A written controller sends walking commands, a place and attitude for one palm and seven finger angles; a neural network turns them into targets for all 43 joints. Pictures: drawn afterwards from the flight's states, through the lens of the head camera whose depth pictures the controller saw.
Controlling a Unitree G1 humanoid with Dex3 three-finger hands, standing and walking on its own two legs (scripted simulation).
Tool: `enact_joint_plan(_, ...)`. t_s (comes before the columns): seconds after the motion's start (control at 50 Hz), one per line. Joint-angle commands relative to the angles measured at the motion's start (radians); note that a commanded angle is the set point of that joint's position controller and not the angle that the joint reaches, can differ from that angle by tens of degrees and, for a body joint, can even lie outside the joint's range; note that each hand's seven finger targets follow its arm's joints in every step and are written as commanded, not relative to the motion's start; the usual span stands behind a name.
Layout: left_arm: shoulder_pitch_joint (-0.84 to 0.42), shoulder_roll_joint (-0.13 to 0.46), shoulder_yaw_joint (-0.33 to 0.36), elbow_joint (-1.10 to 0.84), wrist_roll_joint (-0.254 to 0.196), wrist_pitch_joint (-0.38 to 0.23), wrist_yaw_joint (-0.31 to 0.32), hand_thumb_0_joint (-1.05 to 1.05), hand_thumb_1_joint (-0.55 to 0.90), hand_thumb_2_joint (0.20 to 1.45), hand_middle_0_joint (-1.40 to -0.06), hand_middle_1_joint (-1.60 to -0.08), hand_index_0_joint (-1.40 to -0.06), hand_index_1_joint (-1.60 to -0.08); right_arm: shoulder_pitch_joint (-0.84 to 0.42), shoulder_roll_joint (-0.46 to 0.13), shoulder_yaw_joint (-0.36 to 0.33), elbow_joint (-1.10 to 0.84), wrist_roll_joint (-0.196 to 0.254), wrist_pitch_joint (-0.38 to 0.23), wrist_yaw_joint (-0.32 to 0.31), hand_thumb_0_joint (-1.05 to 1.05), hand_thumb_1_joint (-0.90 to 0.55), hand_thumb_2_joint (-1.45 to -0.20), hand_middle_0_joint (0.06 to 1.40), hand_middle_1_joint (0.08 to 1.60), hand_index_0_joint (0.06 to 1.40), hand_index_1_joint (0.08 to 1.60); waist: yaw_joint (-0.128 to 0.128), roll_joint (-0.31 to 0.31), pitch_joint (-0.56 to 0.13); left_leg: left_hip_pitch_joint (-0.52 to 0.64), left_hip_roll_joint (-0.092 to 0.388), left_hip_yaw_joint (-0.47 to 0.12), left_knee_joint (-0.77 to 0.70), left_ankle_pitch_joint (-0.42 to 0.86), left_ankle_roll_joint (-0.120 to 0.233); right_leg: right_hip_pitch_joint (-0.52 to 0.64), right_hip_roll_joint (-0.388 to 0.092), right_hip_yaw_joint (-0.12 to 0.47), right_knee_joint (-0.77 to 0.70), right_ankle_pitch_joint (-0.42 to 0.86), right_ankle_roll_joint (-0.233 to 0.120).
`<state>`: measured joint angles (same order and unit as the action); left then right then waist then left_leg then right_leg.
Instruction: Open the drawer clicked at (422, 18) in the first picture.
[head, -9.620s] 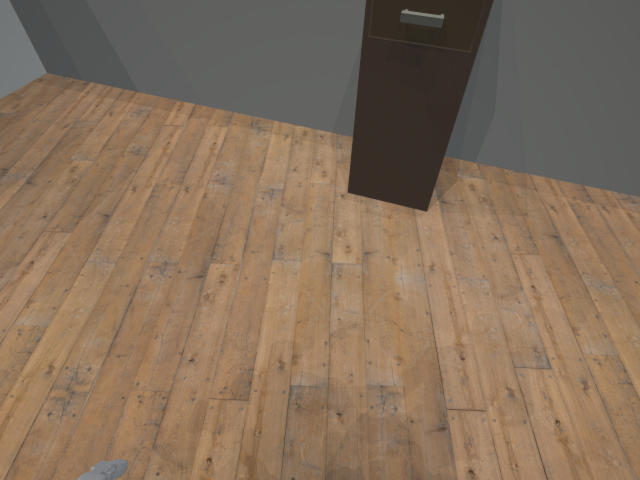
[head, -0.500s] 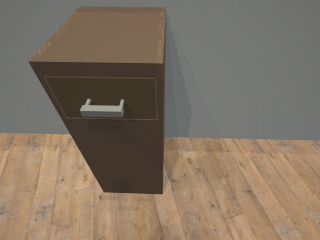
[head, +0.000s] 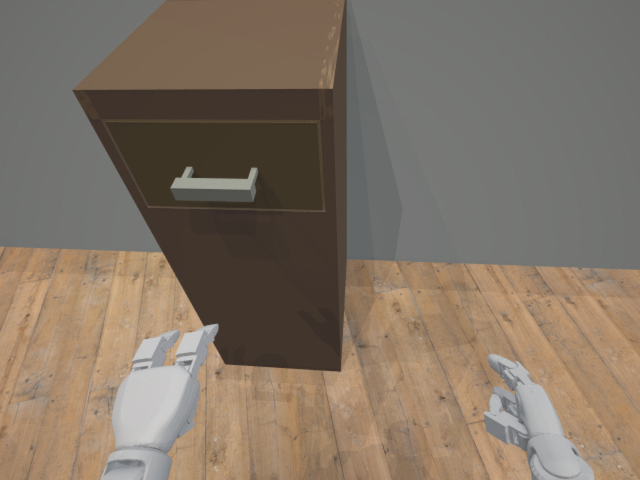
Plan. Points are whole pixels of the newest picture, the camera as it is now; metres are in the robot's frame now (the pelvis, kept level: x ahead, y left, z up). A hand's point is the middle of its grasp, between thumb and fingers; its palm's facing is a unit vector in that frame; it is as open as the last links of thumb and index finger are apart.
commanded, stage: raise the hand with hooked fingers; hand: left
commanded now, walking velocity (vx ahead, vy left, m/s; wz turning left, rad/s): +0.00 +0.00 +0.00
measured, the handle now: (217, 181) +0.53 +0.24 +0.07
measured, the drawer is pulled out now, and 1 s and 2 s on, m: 0.00 0.00 0.00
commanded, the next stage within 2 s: move the hooked fingers above the handle in 1.52 s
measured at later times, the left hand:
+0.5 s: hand (137, 343) +0.24 +0.25 +0.07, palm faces +0.05 -0.11 -0.99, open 11.3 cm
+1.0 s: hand (89, 250) +0.30 +0.29 +0.16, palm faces +0.09 -0.06 -0.99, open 13.7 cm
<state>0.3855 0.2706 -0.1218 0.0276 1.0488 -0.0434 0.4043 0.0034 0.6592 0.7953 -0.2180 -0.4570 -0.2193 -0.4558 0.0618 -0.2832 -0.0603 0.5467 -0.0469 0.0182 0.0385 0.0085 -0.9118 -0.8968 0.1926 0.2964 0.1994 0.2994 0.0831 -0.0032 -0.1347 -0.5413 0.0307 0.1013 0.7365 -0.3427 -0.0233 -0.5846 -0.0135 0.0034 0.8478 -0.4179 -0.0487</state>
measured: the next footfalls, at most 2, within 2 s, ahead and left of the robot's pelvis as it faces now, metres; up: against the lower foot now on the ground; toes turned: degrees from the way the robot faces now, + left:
none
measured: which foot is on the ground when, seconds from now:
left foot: down 0.00-1.00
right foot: down 0.00-1.00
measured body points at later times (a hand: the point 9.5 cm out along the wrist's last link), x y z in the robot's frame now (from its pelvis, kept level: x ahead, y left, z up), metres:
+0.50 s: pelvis +0.01 +0.02 +0.02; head +0.02 -0.01 +0.47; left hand +0.23 +0.25 +0.12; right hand +0.19 -0.18 -0.10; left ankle +0.01 +0.14 -0.71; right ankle +0.00 -0.08 -0.71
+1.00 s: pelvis +0.01 +0.04 +0.04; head +0.02 +0.00 +0.48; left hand +0.29 +0.29 +0.22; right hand +0.25 -0.15 -0.06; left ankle +0.01 +0.14 -0.71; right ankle +0.00 -0.08 -0.71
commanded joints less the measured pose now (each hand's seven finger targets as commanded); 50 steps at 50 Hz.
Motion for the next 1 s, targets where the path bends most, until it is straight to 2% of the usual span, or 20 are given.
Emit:
enact_joint_plan(0.0, -0.168, 0.234, 0.163, -0.247, 0.076, 0.028, 0.102, 0.0, 0.433, 0.7, -0.233, -0.6, -0.233, -0.6, -0.095, -0.037, -0.003, -0.175, -0.011, 0.027, -0.009, 0.0, -0.9, -0.9, 0.2, 0.3, 0.2, 0.3, 0.013, 0.011, -0.137, 0.095, -0.098, -0.047, 0.001, 0.107, 0.049, 0.07, 0.007, 0.153, -0.206, 0.125, -0.016)
enact_joint_plan(0.04, -0.301, 0.245, 0.16, -0.283, 0.054, 0.026, 0.108, 0.0, 0.387, 0.68, -0.237, -0.63, -0.237, -0.63, -0.1, -0.031, -0.003, -0.168, -0.018, 0.031, -0.026, 0.0, -0.9, -0.9, 0.2, 0.3, 0.2, 0.3, -0.025, 0.024, -0.156, 0.139, -0.092, -0.059, 0.023, 0.102, 0.058, 0.053, 0.006, 0.147, -0.221, 0.125, -0.008)
enact_joint_plan(0.06, -0.381, 0.248, 0.149, -0.312, 0.038, 0.023, 0.104, 0.0, 0.363, 0.67, -0.238, -0.645, -0.238, -0.645, -0.101, -0.026, -0.001, -0.159, -0.022, 0.028, -0.033, 0.0, -0.9, -0.9, 0.2, 0.3, 0.2, 0.3, -0.051, -0.006, -0.143, 0.151, -0.09, -0.072, 0.031, 0.091, 0.06, 0.027, 0.006, 0.153, -0.234, 0.101, -0.001)
enact_joint_plan(0.1, -0.382, 0.241, 0.133, -0.278, 0.008, 0.019, 0.081, 0.0, 0.317, 0.65, -0.242, -0.675, -0.242, -0.675, -0.1, -0.026, 0.005, -0.146, -0.021, 0.018, -0.046, 0.0, -0.9, -0.9, 0.2, 0.3, 0.2, 0.3, -0.06, 0.02, -0.14, 0.179, -0.085, -0.071, 0.019, 0.09, 0.065, 0.048, 0.005, 0.123, -0.245, 0.121, 0.006)
enact_joint_plan(0.12, -0.371, 0.24, 0.129, -0.27, -0.006, 0.022, 0.063, 0.0, 0.293, 0.64, -0.243, -0.69, -0.243, -0.69, -0.103, -0.026, 0.009, -0.142, -0.019, 0.018, -0.05, 0.0, -0.9, -0.9, 0.2, 0.3, 0.2, 0.3, -0.055, 0.032, -0.142, 0.18, -0.082, -0.071, 0.002, 0.104, 0.066, 0.082, 0.005, 0.099, -0.245, 0.157, 0.01)
enact_joint_plan(0.16, -0.367, 0.212, 0.099, -0.23, -0.028, 0.043, 0.018, 0.0, 0.247, 0.62, -0.247, -0.72, -0.247, -0.72, -0.116, -0.024, 0.017, -0.131, -0.014, 0.022, -0.056, 0.0, -0.9, -0.9, 0.2, 0.3, 0.2, 0.3, -0.056, 0.013, -0.125, 0.183, -0.077, -0.074, -0.028, 0.123, 0.066, 0.12, 0.009, 0.076, -0.254, 0.205, 0.016)
enact_joint_plan(0.24, -0.282, 0.216, 0.086, -0.2, -0.048, 0.083, -0.084, 0.0, 0.153, 0.58, -0.253, -0.78, -0.253, -0.78, -0.117, -0.025, 0.032, -0.124, -0.003, 0.034, -0.059, 0.0, -0.9, -0.9, 0.2, 0.3, 0.2, 0.3, -0.013, -0.02, -0.09, 0.191, -0.067, -0.068, -0.116, 0.155, 0.058, 0.215, 0.009, 0.038, -0.286, 0.249, 0.02)
enact_joint_plan(0.28, -0.278, 0.231, 0.1, -0.222, -0.05, 0.089, -0.121, 0.0, 0.107, 0.56, -0.257, -0.81, -0.257, -0.81, -0.115, -0.025, 0.039, -0.121, 0.0, 0.039, -0.056, 0.0, -0.9, -0.9, 0.2, 0.3, 0.2, 0.3, -0.001, -0.01, -0.088, 0.208, -0.064, -0.067, -0.146, 0.177, 0.055, 0.251, 0.008, 0.03, -0.296, 0.258, 0.017)
enact_joint_plan(0.32, -0.274, 0.252, 0.125, -0.238, -0.05, 0.079, -0.138, 0.0, 0.06, 0.54, -0.26, -0.84, -0.26, -0.84, -0.107, -0.026, 0.04, -0.12, 0.0, 0.038, -0.054, 0.0, -0.9, -0.9, 0.2, 0.3, 0.2, 0.3, 0.011, -0.028, -0.069, 0.216, -0.061, -0.069, -0.171, 0.194, 0.054, 0.275, 0.009, 0.019, -0.305, 0.271, 0.017)
enact_joint_plan(0.36, -0.261, 0.306, 0.192, -0.254, -0.052, 0.071, -0.14, 0.0, 0.013, 0.52, -0.263, -0.87, -0.263, -0.87, -0.107, -0.03, 0.039, -0.12, 0.002, 0.039, -0.055, 0.0, -0.9, -0.9, 0.2, 0.3, 0.2, 0.3, 0.029, -0.038, -0.083, 0.22, -0.061, -0.068, -0.193, 0.215, 0.053, 0.326, 0.008, 0.022, -0.315, 0.293, 0.016)
enact_joint_plan(0.4, -0.294, 0.298, 0.193, -0.292, -0.051, 0.06, -0.132, 0.0, -0.033, 0.5, -0.267, -0.9, -0.267, -0.9, -0.104, -0.029, 0.034, -0.117, 0.005, 0.039, -0.052, 0.0, -0.9, -0.9, 0.2, 0.3, 0.2, 0.3, 0.028, 0.007, -0.094, 0.249, -0.059, -0.069, -0.206, 0.24, 0.051, 0.331, 0.007, 0.013, -0.312, 0.306, 0.011)
enact_joint_plan(0.46, -0.345, 0.305, 0.204, -0.301, -0.07, 0.061, -0.124, 0.0, -0.103, 0.47, -0.272, -0.945, -0.272, -0.945, -0.105, -0.037, 0.026, -0.11, 0.013, 0.035, -0.054, 0.0, -0.9, -0.9, 0.2, 0.3, 0.2, 0.3, 0.016, 0.003, -0.077, 0.275, -0.054, -0.072, -0.223, 0.248, 0.051, 0.328, 0.01, 0.003, -0.332, 0.297, 0.012)
enact_joint_plan(0.54, -0.425, 0.294, 0.167, -0.336, -0.081, 0.07, -0.137, 0.0, -0.197, 0.43, -0.278, -1.005, -0.278, -1.005, -0.098, -0.047, 0.014, -0.094, 0.021, 0.033, -0.053, 0.0, -0.9, -0.9, 0.2, 0.3, 0.2, 0.3, 0.003, 0.038, -0.103, 0.339, -0.049, -0.078, -0.241, 0.294, 0.05, 0.329, 0.011, -0.016, -0.338, 0.319, 0.012)
enact_joint_plan(0.64, -0.506, 0.321, 0.153, -0.325, -0.095, 0.102, -0.2, 0.0, -0.313, 0.38, -0.287, -1.08, -0.287, -1.08, -0.106, -0.056, 0.017, -0.083, 0.036, 0.046, -0.055, 0.0, -0.9, -0.9, 0.2, 0.3, 0.2, 0.3, 0.0, 0.027, -0.081, 0.371, -0.045, -0.085, -0.281, 0.314, 0.048, 0.356, 0.014, -0.026, -0.367, 0.322, 0.015)
enact_joint_plan(0.74, -0.588, 0.388, 0.19, -0.326, -0.107, 0.123, -0.265, 0.0, -0.43, 0.33, -0.295, -1.155, -0.295, -1.155, -0.116, -0.061, 0.028, -0.079, 0.044, 0.068, -0.056, 0.0, -0.9, -0.9, 0.2, 0.3, 0.2, 0.3, 0.008, 0.052, -0.089, 0.406, -0.04, -0.092, -0.317, 0.397, 0.041, 0.418, 0.017, -0.035, -0.387, 0.379, 0.013)
enact_joint_plan(0.76, -0.598, 0.403, 0.205, -0.319, -0.113, 0.13, -0.277, 0.0, -0.453, 0.32, -0.297, -1.17, -0.297, -1.17, -0.125, -0.062, 0.031, -0.083, 0.048, 0.074, -0.055, 0.0, -0.9, -0.9, 0.2, 0.3, 0.2, 0.3, 0.012, 0.075, -0.088, 0.413, -0.039, -0.093, -0.324, 0.405, 0.038, 0.43, 0.019, -0.032, -0.394, 0.378, 0.011)
enact_joint_plan(0.8, -0.634, 0.405, 0.199, -0.305, -0.13, 0.136, -0.307, 0.0, -0.5, 0.3, -0.3, -1.2, -0.3, -1.2, -0.119, -0.061, 0.034, -0.077, 0.051, 0.081, -0.054, 0.0, -0.9, -0.9, 0.2, 0.3, 0.2, 0.3, 0.005, 0.046, -0.075, 0.416, -0.041, -0.092, -0.334, 0.418, 0.039, 0.445, 0.019, -0.038, -0.406, 0.399, 0.015)
enact_joint_plan(0.86, -0.674, 0.433, 0.217, -0.268, -0.15, 0.148, -0.355, 0.0, -0.5, 0.3, -0.3, -1.2, -0.3, -1.2, -0.129, -0.065, 0.041, -0.078, 0.056, 0.094, -0.055, 0.0, -0.9, -0.9, 0.2, 0.3, 0.2, 0.3, 0.004, 0.031, -0.063, 0.419, -0.043, -0.085, -0.347, 0.414, 0.041, 0.467, 0.022, -0.035, -0.429, 0.409, 0.017)
enact_joint_plan(0.94, -0.779, 0.458, 0.205, -0.289, -0.158, 0.134, -0.408, 0.0, -0.5, 0.3, -0.3, -1.2, -0.3, -1.2, -0.132, -0.068, 0.046, -0.077, 0.057, 0.099, -0.055, 0.0, -0.9, -0.9, 0.2, 0.3, 0.2, 0.3, -0.006, 0.057, -0.078, 0.442, -0.045, -0.087, -0.357, 0.429, 0.042, 0.475, 0.021, -0.037, -0.443, 0.42, 0.019)
enact_joint_plan(0.98, -0.822, 0.469, 0.211, -0.298, -0.167, 0.122, -0.43, 0.0, -0.5, 0.3, -0.3, -1.2, -0.3, -1.2, -0.128, -0.069, 0.048, -0.074, 0.058, 0.095, -0.052, 0.0, -0.9, -0.9, 0.2, 0.3, 0.2, 0.3, -0.006, 0.063, -0.109, 0.459, -0.046, -0.091, -0.356, 0.44, 0.043, 0.49, 0.019, -0.037, -0.446, 0.423, 0.018)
